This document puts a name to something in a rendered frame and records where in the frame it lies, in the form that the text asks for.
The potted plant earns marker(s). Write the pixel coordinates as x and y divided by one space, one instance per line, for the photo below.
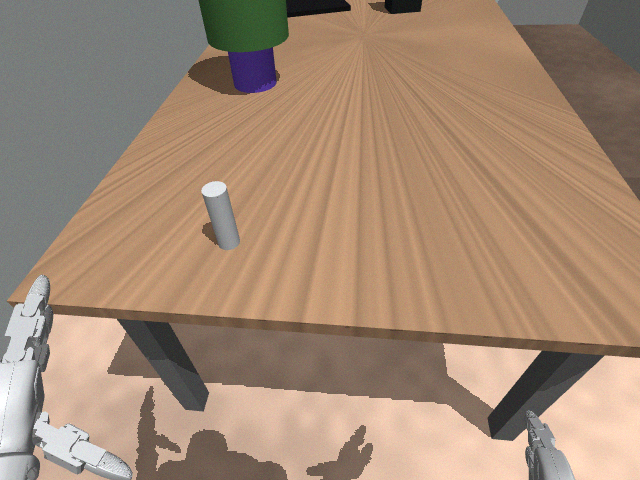
248 30

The left robot arm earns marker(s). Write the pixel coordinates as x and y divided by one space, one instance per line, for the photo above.
19 466

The right robot hand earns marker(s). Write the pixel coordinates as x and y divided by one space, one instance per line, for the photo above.
544 461

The left robot hand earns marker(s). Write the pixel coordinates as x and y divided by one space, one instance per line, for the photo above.
22 422

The table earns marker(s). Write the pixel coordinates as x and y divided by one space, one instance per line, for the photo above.
414 176

